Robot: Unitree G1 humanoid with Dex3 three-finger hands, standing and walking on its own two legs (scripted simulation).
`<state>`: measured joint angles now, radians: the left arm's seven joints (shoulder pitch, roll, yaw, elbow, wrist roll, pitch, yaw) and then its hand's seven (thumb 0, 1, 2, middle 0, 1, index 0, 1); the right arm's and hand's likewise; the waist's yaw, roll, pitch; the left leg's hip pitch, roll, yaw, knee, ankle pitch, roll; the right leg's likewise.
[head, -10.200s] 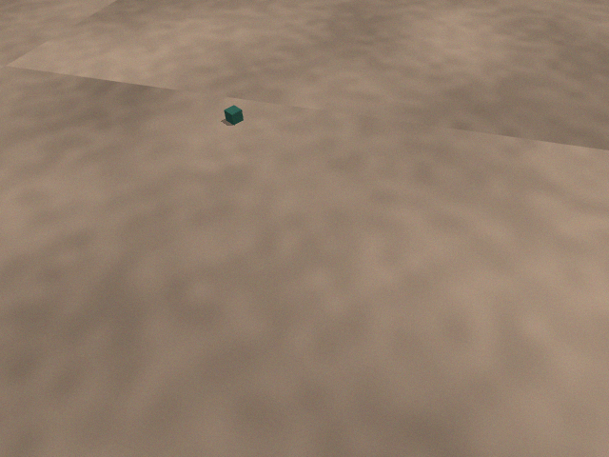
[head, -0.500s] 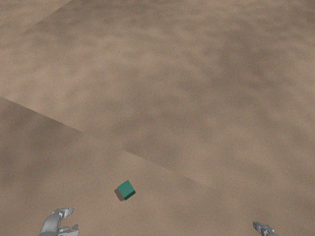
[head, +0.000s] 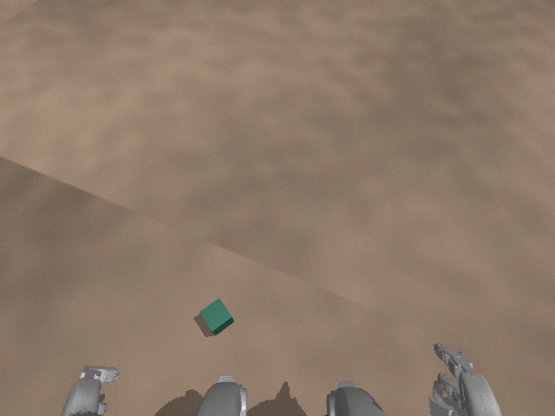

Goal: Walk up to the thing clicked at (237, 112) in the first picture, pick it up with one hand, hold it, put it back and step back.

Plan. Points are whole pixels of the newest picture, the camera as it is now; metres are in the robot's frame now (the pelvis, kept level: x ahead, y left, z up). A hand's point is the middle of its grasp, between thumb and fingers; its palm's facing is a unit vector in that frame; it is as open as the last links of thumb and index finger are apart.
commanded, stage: rise first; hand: left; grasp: from above
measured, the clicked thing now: (217, 316) +0.41 +0.20 -0.67
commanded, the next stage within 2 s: none
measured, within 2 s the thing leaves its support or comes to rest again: neither
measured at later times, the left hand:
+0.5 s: hand (131, 412) +0.15 +0.28 -0.26, palm faces -0.26 -0.64 -0.72, open 13.8 cm
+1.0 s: hand (164, 350) +0.27 +0.29 -0.44, palm faces -0.26 -0.21 -0.94, open 13.4 cm
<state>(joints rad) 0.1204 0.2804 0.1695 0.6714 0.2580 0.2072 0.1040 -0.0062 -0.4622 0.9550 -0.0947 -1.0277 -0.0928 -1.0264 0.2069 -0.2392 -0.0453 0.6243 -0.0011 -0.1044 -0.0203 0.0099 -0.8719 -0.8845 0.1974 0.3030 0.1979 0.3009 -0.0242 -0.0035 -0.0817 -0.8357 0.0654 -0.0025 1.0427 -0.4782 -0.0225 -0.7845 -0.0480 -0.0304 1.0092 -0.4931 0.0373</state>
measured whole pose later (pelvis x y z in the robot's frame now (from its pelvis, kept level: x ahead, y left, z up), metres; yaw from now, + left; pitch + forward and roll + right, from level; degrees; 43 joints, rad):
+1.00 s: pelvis -0.09 -0.01 -0.29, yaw -4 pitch +34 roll -4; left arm -0.67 0.43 0.19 1.26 0.83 0.25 0.62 0.00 -0.43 0.95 -0.16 -1.03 -0.17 -1.01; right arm 0.05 -0.23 -0.01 0.85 -0.13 -0.18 0.06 0.01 -0.89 -0.89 0.20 0.30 0.20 0.30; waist -0.09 0.01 -0.16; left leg -2.07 0.08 -0.11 2.10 -0.63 -0.04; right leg -2.01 -0.01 -0.02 2.07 -0.65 0.03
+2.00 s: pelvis -0.09 +0.00 -0.38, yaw -7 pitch +33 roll -5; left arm -0.98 0.60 0.33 1.58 0.87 0.21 0.58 0.00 -0.52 0.96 -0.12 -1.09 -0.13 -1.07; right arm 0.14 -0.30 0.03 0.89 -0.17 -0.29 0.28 0.00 -0.92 -0.90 0.19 0.30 0.19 0.30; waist -0.21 0.02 -0.03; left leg -2.32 0.06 -0.16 2.40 -0.66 -0.04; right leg -2.25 0.02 -0.02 2.36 -0.68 0.05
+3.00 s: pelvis -0.09 +0.00 -0.39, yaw -9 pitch +32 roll -7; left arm -1.03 0.65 0.34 1.63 0.89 0.20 0.62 0.00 -0.55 0.97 -0.13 -1.06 -0.12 -1.05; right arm 0.17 -0.32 0.06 0.90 -0.20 -0.32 0.34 0.00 -0.93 -0.90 0.19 0.30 0.19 0.30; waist -0.26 0.01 0.01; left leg -2.34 0.06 -0.20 2.45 -0.67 -0.05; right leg -2.26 0.03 -0.05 2.37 -0.68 0.05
